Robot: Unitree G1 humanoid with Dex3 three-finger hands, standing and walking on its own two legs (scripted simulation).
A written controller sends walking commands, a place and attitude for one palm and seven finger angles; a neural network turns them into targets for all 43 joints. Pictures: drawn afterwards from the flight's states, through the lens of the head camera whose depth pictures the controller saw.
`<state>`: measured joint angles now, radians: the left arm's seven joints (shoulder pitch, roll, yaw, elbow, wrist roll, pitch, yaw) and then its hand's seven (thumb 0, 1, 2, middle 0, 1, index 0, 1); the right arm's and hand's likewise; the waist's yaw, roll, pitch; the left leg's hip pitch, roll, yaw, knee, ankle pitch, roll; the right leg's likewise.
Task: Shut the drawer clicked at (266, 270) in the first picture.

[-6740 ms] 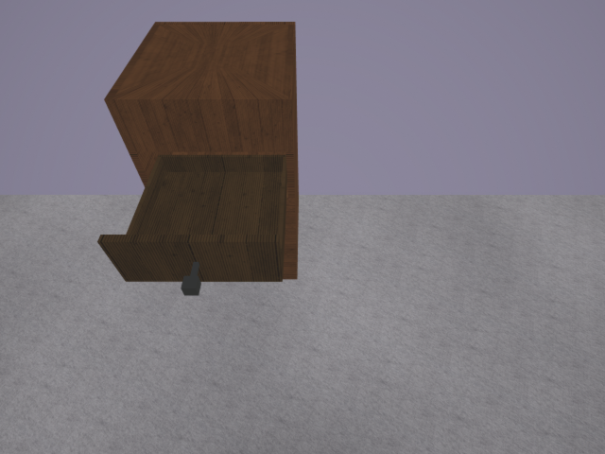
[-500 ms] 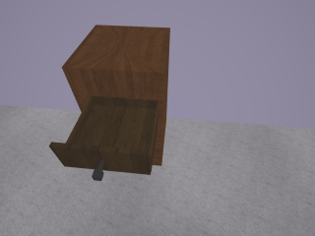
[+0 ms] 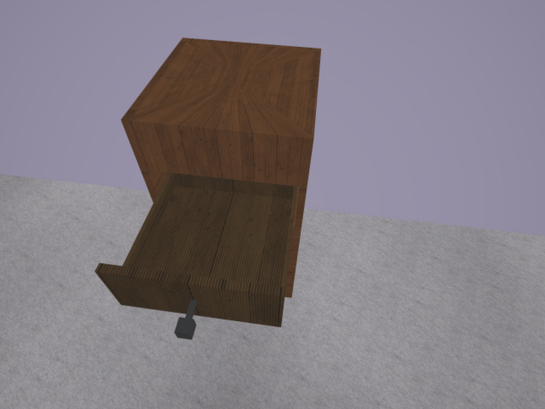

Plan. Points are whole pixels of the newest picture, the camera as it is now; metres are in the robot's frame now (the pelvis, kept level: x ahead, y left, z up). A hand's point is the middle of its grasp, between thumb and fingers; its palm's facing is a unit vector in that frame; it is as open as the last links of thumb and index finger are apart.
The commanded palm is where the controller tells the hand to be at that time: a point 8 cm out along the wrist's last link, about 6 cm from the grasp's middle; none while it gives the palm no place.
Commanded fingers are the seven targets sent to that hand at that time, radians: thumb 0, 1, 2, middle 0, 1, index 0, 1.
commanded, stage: come to a stop and stand still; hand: left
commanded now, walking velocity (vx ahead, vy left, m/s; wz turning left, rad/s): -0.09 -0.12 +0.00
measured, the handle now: (188, 319) +0.32 +0.20 -0.21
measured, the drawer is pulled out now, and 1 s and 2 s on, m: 0.30 0.30 0.30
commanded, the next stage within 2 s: look again from close up in 1.58 s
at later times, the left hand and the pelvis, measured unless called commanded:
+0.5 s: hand out of the picture +0.04 +0.18 -0.16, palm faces -0.05 -0.97 -0.23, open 7.3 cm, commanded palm none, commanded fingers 0.00 0.90 0.90 -0.20 -0.30 -0.20 -0.30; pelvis +0.02 +0.00 +0.01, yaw -4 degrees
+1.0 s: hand out of the picture +0.02 +0.20 -0.16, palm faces -0.03 -0.98 -0.21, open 7.3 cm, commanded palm none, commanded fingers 0.00 0.90 0.90 -0.20 -0.30 -0.20 -0.30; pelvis +0.00 +0.02 +0.01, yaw -3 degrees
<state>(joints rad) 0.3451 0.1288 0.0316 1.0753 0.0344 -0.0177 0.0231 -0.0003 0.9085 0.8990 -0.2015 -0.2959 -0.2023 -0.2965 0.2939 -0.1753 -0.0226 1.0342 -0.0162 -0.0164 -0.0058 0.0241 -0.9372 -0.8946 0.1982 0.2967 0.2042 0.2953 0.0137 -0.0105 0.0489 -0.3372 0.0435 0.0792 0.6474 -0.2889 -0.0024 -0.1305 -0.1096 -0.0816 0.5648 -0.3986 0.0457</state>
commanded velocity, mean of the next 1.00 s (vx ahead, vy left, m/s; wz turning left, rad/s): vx -0.04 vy -0.03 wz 0.00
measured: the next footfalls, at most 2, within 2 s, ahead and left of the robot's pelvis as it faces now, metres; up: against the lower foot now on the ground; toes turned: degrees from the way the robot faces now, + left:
left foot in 0.02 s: +0.04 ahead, +0.13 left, +0.00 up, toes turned +0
right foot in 0.24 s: +0.04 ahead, -0.07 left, +0.00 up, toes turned -7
